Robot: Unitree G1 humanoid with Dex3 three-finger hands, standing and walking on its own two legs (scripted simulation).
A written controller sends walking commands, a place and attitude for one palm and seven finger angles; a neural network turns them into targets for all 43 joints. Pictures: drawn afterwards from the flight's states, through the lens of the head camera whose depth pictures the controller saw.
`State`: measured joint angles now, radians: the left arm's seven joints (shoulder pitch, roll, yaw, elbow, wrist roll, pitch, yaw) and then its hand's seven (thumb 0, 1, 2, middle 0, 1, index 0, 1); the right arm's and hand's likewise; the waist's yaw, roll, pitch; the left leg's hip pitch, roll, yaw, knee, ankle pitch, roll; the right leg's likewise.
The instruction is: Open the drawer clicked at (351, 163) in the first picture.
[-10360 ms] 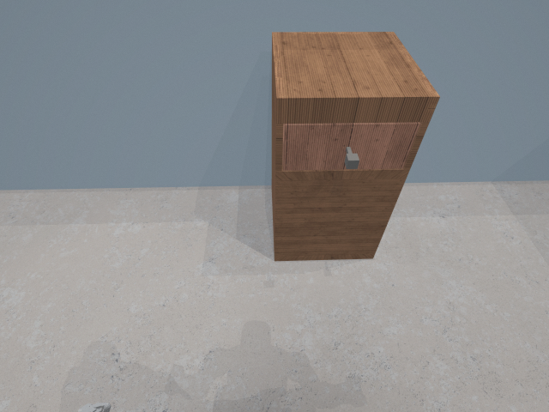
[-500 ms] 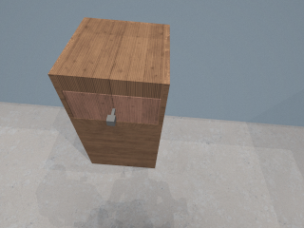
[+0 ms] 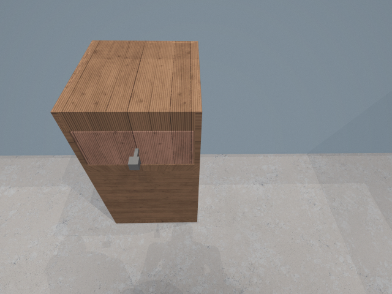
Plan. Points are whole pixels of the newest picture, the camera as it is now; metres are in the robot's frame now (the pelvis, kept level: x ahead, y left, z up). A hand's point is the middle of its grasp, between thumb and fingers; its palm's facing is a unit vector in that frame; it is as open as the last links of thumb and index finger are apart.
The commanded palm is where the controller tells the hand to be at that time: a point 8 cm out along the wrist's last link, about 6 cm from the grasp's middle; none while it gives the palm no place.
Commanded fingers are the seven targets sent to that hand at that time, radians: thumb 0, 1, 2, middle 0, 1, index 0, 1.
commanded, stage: look again from close up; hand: left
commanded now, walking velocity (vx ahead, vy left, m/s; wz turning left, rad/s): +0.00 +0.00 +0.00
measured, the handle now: (135, 158) +0.54 +0.23 -0.15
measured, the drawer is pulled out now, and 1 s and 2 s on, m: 0.00 0.00 0.00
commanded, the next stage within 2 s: raise the hand with hooked fingers in 0.48 s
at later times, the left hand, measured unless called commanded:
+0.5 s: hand out of the picture -0.02 +0.17 -0.18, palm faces +0.04 -0.99 -0.16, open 7.4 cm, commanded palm none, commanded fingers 0.00 0.90 0.90 -0.20 -0.30 -0.20 -0.30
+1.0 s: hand (113, 284) +0.16 +0.18 -0.07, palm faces -0.04 -0.22 -0.98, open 8.5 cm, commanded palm +0.13 +0.22 -0.02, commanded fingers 0.00 0.39 0.68 -0.24 -0.63 -0.24 -0.63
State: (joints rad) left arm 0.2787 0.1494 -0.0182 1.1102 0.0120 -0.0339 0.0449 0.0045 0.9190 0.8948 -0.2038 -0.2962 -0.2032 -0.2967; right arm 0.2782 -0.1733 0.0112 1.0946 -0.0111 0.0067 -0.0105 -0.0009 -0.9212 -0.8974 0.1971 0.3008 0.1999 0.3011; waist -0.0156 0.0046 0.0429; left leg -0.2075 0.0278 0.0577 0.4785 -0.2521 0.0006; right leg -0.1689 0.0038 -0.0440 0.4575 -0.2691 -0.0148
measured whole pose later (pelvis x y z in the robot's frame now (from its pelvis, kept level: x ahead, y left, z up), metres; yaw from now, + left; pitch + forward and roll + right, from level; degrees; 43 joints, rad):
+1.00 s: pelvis -0.02 -0.01 -0.04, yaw -2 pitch +8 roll +3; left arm 0.43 0.23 -0.16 0.06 1.10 -0.02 0.46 0.00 0.61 0.77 -0.23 -0.49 -0.23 -0.49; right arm 0.08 -0.25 -0.04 0.50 -0.06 0.03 0.04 0.01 -0.91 -0.90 0.20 0.30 0.20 0.30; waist 0.09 -0.02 -0.13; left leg -0.58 0.02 0.11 0.79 -0.36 0.00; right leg -0.61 0.00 0.03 0.88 -0.42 -0.03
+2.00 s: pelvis +0.01 +0.00 -0.01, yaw +1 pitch +3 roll +1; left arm -0.02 0.42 -0.09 0.06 0.97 0.09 0.15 -0.01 -0.47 0.31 -0.32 -1.18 -0.32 -1.18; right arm 0.10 -0.22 0.01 0.60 0.00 0.10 -0.01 0.01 -0.91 -0.90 0.20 0.30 0.20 0.30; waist 0.08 0.06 -0.05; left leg -0.32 -0.01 0.04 0.57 -0.29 0.01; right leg -0.30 -0.02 -0.03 0.59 -0.35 -0.01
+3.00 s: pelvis +0.00 -0.01 -0.02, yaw +2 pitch +7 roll +1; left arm -0.30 0.43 -0.08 0.45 1.01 -0.06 0.20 -0.01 -0.49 0.30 -0.32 -1.20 -0.32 -1.20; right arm 0.18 -0.25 -0.04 0.66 0.01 0.09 -0.03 0.01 -0.91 -0.90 0.20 0.30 0.20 0.30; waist 0.04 0.04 -0.06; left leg -0.46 0.01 0.02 0.63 -0.30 0.00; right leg -0.43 0.00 -0.05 0.65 -0.35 -0.03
